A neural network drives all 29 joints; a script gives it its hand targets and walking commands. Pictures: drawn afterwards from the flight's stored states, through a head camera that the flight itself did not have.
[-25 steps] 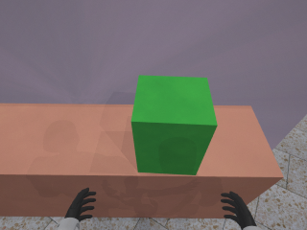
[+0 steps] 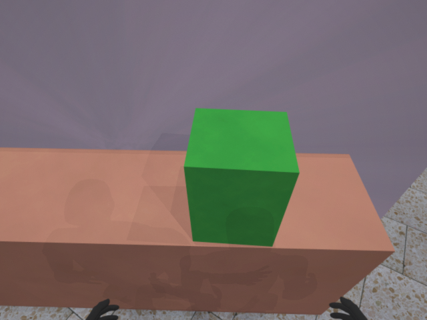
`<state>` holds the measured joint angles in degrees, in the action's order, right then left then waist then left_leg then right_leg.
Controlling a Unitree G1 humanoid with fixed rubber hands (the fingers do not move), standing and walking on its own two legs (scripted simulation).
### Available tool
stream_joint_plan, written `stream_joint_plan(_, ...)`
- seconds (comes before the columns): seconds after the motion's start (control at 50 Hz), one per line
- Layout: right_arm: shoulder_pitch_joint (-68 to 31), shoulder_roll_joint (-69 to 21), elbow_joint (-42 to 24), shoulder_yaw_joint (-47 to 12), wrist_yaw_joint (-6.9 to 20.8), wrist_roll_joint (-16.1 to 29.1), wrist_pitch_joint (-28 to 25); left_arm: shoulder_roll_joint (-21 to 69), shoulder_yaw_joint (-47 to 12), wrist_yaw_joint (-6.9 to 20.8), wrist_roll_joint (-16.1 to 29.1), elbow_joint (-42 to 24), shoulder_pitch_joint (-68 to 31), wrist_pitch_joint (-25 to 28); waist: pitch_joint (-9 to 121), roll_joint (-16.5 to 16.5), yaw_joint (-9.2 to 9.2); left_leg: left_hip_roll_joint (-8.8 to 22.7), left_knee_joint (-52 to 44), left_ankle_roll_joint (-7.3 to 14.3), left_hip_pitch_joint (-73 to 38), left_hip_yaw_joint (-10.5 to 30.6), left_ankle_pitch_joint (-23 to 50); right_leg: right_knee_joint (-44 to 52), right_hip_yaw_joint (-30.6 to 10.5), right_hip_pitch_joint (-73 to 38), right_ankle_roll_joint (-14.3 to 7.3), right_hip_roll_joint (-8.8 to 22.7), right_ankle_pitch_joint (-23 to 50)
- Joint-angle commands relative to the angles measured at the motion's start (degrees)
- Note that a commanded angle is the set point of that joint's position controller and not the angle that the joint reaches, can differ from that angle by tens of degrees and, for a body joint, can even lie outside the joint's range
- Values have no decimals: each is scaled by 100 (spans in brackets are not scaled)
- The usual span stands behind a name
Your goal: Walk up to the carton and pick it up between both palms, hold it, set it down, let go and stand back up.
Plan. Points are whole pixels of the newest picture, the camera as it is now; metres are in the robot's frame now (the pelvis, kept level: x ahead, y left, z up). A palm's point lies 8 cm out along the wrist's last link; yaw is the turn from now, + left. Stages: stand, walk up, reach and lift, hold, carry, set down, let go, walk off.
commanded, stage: stand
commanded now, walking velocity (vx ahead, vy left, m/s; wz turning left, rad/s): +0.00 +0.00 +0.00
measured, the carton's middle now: (236, 181) +0.42 -0.04 -0.01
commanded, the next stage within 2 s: none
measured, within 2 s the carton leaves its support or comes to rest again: neither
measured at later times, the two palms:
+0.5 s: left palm out of the picture +0.03 +0.27 -0.12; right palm out of the picture +0.03 -0.24 -0.11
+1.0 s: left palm out of the picture +0.02 +0.27 -0.12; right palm out of the picture +0.02 -0.24 -0.11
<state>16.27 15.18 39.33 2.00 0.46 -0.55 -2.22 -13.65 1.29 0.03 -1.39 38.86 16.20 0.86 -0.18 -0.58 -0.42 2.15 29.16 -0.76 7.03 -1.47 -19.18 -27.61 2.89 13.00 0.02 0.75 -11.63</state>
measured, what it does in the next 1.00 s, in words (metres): stands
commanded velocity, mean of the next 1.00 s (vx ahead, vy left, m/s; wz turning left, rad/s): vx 0.00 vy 0.00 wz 0.00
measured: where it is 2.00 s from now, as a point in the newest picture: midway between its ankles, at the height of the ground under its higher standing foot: outside the picture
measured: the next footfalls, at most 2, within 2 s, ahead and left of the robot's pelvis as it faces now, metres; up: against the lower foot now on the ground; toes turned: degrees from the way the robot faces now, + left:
none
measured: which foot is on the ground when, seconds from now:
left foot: down 0.00-1.00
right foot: down 0.00-1.00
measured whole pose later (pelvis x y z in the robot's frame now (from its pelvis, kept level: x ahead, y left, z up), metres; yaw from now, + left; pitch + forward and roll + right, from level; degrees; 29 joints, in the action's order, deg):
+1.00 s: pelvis -0.02 +0.02 +0.00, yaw +0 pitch -3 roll +0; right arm 23.2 15.5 42.0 -0.5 0.0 -0.1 -1.0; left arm -14.8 -1.1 -0.6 -1.0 46.8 21.0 0.9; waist -0.3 0.1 -0.4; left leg -0.2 30.8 0.9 10.3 -2.5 -17.9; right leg -29.6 1.5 16.6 1.5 2.9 -10.3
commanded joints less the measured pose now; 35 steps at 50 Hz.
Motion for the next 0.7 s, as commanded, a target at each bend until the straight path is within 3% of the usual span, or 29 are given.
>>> stream_joint_plan(0.0,17,666,-482,121,-1,-4,-74,-688,151,8,0,-427,-173,187,-92,47,36,297,-682,189,741,430,494,443,-600,-266,-114,489,948)
stream_joint_plan(0.4,669,812,-306,-38,-29,19,-5,-860,-24,-22,28,201,338,125,-547,32,-15,257,-947,235,1442,605,-622,393,-643,-55,-34,450,-298)
stream_joint_plan(0.68,841,787,-193,-27,-44,35,14,-858,-49,-66,27,340,556,112,-543,92,-1,238,-863,271,1424,630,-487,378,-730,122,-62,479,-447)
